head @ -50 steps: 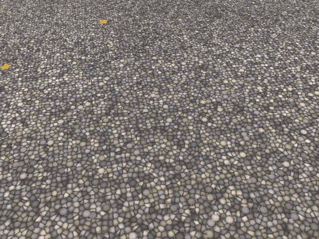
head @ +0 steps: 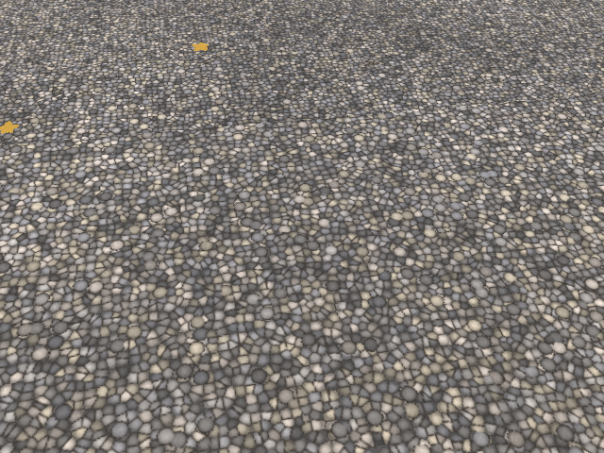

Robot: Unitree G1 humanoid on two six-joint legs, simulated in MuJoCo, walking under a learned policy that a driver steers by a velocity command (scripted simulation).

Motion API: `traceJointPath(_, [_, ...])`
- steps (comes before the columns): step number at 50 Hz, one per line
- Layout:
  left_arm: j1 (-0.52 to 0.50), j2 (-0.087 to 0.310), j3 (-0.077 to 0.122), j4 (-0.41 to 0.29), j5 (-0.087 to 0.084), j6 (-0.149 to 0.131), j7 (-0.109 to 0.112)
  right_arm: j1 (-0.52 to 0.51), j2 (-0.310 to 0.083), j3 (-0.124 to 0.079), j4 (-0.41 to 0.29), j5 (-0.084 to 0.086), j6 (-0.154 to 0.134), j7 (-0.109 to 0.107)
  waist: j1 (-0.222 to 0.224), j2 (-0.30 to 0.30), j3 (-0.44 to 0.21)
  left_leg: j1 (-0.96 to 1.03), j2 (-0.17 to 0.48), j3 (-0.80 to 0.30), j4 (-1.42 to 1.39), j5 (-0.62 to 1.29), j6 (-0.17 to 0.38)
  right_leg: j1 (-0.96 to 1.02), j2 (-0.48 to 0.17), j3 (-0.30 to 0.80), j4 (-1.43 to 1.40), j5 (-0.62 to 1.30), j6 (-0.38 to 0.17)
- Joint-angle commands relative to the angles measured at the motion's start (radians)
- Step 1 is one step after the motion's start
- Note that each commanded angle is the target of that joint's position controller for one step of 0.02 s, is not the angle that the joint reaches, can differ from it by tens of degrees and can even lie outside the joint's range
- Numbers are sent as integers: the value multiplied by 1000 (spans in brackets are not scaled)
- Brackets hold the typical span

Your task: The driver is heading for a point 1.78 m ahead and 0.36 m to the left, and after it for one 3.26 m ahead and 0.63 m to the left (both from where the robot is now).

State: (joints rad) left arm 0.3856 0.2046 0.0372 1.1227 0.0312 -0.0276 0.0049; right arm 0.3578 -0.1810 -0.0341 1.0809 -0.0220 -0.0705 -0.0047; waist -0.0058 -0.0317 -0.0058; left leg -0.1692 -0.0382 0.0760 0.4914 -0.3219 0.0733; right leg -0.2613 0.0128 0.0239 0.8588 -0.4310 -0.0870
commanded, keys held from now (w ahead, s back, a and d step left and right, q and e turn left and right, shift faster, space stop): w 0.92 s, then no key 0.08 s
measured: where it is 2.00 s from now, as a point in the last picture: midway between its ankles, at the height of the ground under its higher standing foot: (297, 388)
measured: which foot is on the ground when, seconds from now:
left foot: down 0.00-0.38, up 0.40-0.88, down 0.90-1.00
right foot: up 0.00-0.34, down 0.36-0.92, up 0.94-1.00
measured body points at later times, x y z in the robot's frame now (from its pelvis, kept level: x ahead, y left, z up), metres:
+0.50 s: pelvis +0.27 -0.02 +0.00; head +0.29 -0.02 +0.44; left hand +0.33 +0.24 -0.15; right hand +0.26 -0.25 -0.16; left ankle +0.15 +0.09 -0.63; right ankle +0.32 -0.06 -0.74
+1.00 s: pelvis +0.56 +0.03 -0.01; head +0.59 +0.04 +0.44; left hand +0.51 +0.27 -0.16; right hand +0.69 -0.21 -0.14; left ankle +0.63 +0.10 -0.74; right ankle +0.39 -0.07 -0.64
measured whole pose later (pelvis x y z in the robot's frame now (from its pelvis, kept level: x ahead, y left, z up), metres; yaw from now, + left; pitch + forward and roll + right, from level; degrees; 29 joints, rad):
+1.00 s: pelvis +0.56 +0.03 -0.01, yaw +0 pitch +0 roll +0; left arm 0.39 0.19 0.03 1.07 0.00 -0.08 0.02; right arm 0.11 -0.20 -0.05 0.93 -0.02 -0.08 0.01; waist 0.03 -0.02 0.08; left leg -0.36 -0.04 0.12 0.52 -0.16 0.10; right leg -0.23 0.03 -0.01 1.14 -0.40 -0.08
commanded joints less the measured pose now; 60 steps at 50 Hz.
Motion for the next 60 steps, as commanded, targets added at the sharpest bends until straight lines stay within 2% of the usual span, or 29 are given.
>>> traceJointPath(1, [-139, 37, 3, -105, 3, -47, -27, 133, -112, -19, 3, 0, -7, -1, -20, 75, 180, 185, 322, -470, -380, -151, 116, -478, -72, 3, 228, 124, -9])
traceJointPath(3, [-142, 47, 10, -104, 7, -41, -37, 130, -78, -4, 5, 3, -24, -5, -3, 88, 150, 194, 263, -330, -378, 94, 96, -451, -81, -29, 207, 196, 15])
traceJointPath(6, [-202, 38, 12, -134, 4, -24, -38, 213, -65, 8, 38, 7, -33, -9, -6, 112, 122, 236, 231, -210, -328, 477, 90, -482, -62, -85, 183, 232, 36])
traceJointPath(10, [-401, 10, -7, -218, -7, -17, -38, 222, -65, 20, 38, 4, -34, -14, -31, 128, 161, 169, 195, -134, -338, 626, 86, -425, -28, -147, -57, 303, 43])
traceJointPath(13, [-452, 17, -12, -250, -15, -16, -33, 230, -92, 18, 44, 3, -38, -19, -31, 152, 161, 164, 213, -112, -327, 766, 84, -290, 8, -184, -219, 331, 9])
traceJointPath(15, [-372, 53, 1, -238, -16, -21, -20, 201, -115, 12, 42, 4, -43, -21, 20, 154, 108, 202, 232, -92, -217, 1023, 72, -161, 45, -184, -254, 315, -34])
traceJointPath(17, [-118, 98, 29, -159, -18, -35, -6, 162, -139, 4, 33, 7, -38, -23, 131, 143, -26, 214, 226, -73, 72, 1109, 55, 88, 75, -163, -325, 321, -76])
traceJointPath(18, [24, 134, 47, -117, -4, -42, 3, 150, -138, 4, 25, 11, -35, -19, 189, 121, -95, 89, 195, -57, 287, 912, 47, 291, 7, -93, -368, 293, -101])
traceJointPath(19, [142, 231, 72, -104, 21, -44, 9, 197, -56, 19, -6, 23, -33, -9, 180, -42, -216, -150, 95, -8, 648, 390, 28, 517, -274, 272, -400, 114, -177])
traceJointPath(20, [97, 232, 75, -110, 1, -30, -7, 251, -53, 5, -3, 33, -27, 0, 125, -133, -277, -375, -53, -88, 930, -178, 21, 569, -425, 720, -583, 29, -293])
traceJointPath(21, [-33, 196, 67, -127, -24, -30, -13, 156, -97, -6, -34, 13, -22, -1, 79, -44, -117, -462, 29, -140, 941, -87, 38, 427, -386, 615, -632, -83, -267])
traceJointPath(22, [-114, 120, 48, -143, -29, -38, -16, 66, -98, -9, -60, 4, -26, 4, 62, 11, 2, -470, 69, -132, 889, -7, 40, 276, -352, 480, -667, -47, -239])
traceJointPath(23, [-143, 71, 34, -139, -21, -50, -16, 41, -78, -10, -65, 2, -26, 6, 25, 51, 70, -425, 102, -131, 820, 30, 39, 156, -307, 377, -697, 71, -202])
traceJointPath(25, [-116, 23, 14, -109, -16, -69, -6, 69, -38, -8, -60, -18, -1, 15, -29, 34, 76, -322, 131, -130, 725, 43, 16, 45, -238, 231, -714, 244, -156])
traceJointPath(28, [-37, 64, 16, -81, -17, -88, -1, 11, -36, -11, -91, -20, 25, 25, -41, 7, 90, -367, 142, -91, 636, 88, -10, 40, -207, 133, -733, 394, -152])
traceJointPath(31, [19, 78, 12, -76, -20, -87, -2, -149, -56, -13, -152, -16, 32, 32, -12, 1, 119, -469, 157, -54, 493, 205, -35, 87, -180, 79, -758, 462, -135])
traceJointPath(34, [75, 72, 5, -70, -22, -86, -2, -282, -43, -4, -198, -3, 28, 36, 25, -11, 121, -458, 133, -13, 298, 305, -47, 134, -154, 27, -746, 587, -103])
traceJointPath(39, [169, 82, 2, -41, -13, -81, 11, -417, -49, 0, -247, 3, 20, 34, 71, -32, 118, -466, 88, 20, 128, 317, -20, 323, -193, 18, -696, 732, -102])
traceJointPath(42, [143, 102, 7, -39, -3, -78, 20, -385, -71, -9, -252, 1, 7, 27, 31, -42, 96, -381, 49, 27, 64, 207, 25, 398, -222, 1, -592, 969, -96])
traceJointPath(44, [116, 122, 12, -41, -3, -74, 21, -185, -105, -31, -189, -1, -5, 13, -56, -47, -5, -148, -12, 45, 1, 165, 66, 395, -207, -22, -364, 1158, -73])
traceJointPath(45, [97, 118, 10, -50, -11, -73, 18, -14, -137, -47, -135, -15, -15, 3, -128, -27, -92, 90, 28, 6, -42, 214, 97, 274, -175, -47, -163, 1027, -55])
traceJointPath(46, [118, 56, -7, -89, -37, -75, 10, 145, -235, -74, -110, -42, -18, -8, -157, 100, -228, 386, 287, -303, -49, 125, 172, -1, -96, -96, 167, 628, -25])
traceJointPath(47, [211, 34, 1, -78, -61, -73, 4, 136, -261, -85, -105, -23, -4, 3, -104, 261, -326, 516, 485, -733, -172, 253, 305, -253, 85, -70, 488, -83, 6])
traceJointPath(48, [131, 97, 18, -86, -36, -65, 12, 19, -216, -74, -124, 7, 2, 10, -63, 94, -193, 386, 438, -611, -181, 354, 278, -320, 14, 30, 526, -22, -2])
traceJointPath(49, [59, 72, 15, -107, -27, -69, 12, -68, -150, -54, -136, 12, -6, 12, -40, 57, -71, 240, 407, -459, -191, 526, 254, -320, -15, 33, 488, 37, 6])
traceJointPath(50, [40, 47, 14, -105, -21, -66, 14, -97, -98, -39, -130, 7, -15, 12, -8, 23, -7, 131, 359, -344, -208, 687, 214, -280, -44, 27, 427, 61, 12])
traceJointPath(52, [58, 21, 16, -99, 4, -38, 8, -84, -41, -17, -98, 8, -28, 2, 34, 60, 16, 23, 289, -203, -227, 815, 156, -191, -60, 20, 324, 79, 31])
traceJointPath(56, [40, 1, 15, -102, 1, -3, 2, -48, -94, -12, -72, 2, -42, -1, 71, 93, -8, -15, 244, -94, -223, 1002, 146, -153, -35, -19, 171, 148, 58])
traceJointPath(60, [-90, 0, 0, -128, -10, 5, 12, -17, -90, 3, -53, 2, -27, -6, 37, 140, -11, -9, 204, -37, -206, 972, 109, -105, -33, -67, -78, 255, 62])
